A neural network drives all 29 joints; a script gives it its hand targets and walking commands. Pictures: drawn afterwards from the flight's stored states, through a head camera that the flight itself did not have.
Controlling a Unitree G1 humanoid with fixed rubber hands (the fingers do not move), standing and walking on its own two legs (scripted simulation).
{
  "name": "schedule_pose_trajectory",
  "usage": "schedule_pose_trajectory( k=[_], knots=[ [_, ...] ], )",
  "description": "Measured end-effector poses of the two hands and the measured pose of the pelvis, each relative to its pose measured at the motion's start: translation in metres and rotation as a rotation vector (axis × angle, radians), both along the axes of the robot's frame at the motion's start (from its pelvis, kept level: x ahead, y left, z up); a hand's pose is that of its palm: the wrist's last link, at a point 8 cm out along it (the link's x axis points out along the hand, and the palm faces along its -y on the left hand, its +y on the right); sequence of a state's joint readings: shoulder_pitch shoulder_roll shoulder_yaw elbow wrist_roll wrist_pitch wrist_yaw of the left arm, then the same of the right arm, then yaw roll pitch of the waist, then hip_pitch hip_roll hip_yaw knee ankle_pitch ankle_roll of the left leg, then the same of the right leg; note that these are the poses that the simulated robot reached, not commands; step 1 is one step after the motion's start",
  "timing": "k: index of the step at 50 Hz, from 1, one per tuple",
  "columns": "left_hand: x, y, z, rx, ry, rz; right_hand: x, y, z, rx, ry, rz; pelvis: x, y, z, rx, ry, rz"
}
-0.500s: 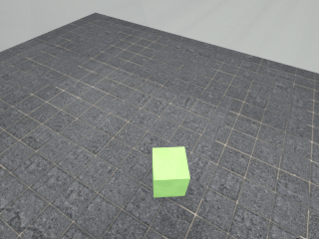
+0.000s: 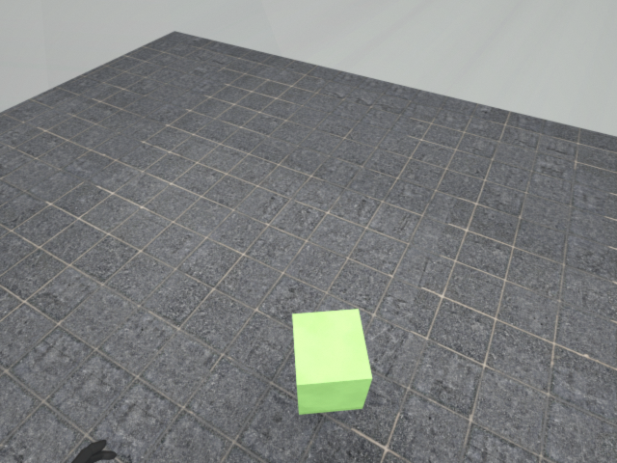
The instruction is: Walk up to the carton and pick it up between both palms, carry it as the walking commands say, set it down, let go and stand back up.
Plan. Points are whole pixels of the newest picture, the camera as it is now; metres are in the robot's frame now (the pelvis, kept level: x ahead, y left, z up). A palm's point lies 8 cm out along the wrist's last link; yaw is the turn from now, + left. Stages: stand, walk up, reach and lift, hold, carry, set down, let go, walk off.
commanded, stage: walk up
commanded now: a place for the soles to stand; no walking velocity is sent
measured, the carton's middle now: (328, 362) +0.53 -0.02 -0.63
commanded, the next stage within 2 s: none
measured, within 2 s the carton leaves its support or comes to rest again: neither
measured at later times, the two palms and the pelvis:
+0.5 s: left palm out of the picture +0.12 +0.32 -0.07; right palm out of the picture +0.13 -0.34 -0.06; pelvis +0.02 -0.01 +0.03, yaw +0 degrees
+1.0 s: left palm (129, 459) +0.16 +0.26 -0.08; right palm out of the picture +0.18 -0.42 -0.10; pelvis +0.09 -0.09 +0.00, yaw +7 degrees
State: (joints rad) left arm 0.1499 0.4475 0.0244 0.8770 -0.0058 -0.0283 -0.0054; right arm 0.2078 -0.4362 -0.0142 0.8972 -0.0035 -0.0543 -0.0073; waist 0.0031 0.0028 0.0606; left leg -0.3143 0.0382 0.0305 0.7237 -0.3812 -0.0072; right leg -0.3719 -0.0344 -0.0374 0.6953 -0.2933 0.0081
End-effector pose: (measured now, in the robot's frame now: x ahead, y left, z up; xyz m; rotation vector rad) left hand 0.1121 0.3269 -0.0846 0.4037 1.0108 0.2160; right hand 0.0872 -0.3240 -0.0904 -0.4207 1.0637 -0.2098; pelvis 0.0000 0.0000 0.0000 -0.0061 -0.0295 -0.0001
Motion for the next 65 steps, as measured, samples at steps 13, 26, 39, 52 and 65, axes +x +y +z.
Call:
schedule_pose_trajectory(
  k=[13,26,39,52,65],
  knots=[
    [0.006,-0.012,0.002,-0.045,0.069,0.047,0.061,0.001,0.025,0.009,-0.046,0.0,0.014,-0.002,0.02,0.007,-0.005,0.002],
    [0.016,-0.006,0.018,-0.032,0.083,0.048,0.032,-0.024,0.027,-0.024,-0.006,-0.066,0.021,-0.013,0.026,0.022,0.002,0.011],
    [0.052,-0.066,0.014,0.022,0.041,0.049,0.011,-0.115,0.004,-0.091,0.165,-0.061,0.059,-0.079,0.007,0.008,-0.013,0.052],
    [0.055,-0.071,0.005,0.013,0.026,0.148,0.118,-0.086,-0.003,-0.016,0.091,0.081,0.093,-0.085,0.004,0.012,-0.01,0.119],
    [0.068,-0.057,0.015,0.018,-0.006,0.187,0.211,-0.047,0.019,0.03,-0.056,0.172,0.106,-0.075,0.013,0.0,-0.004,0.154]
  ],
)
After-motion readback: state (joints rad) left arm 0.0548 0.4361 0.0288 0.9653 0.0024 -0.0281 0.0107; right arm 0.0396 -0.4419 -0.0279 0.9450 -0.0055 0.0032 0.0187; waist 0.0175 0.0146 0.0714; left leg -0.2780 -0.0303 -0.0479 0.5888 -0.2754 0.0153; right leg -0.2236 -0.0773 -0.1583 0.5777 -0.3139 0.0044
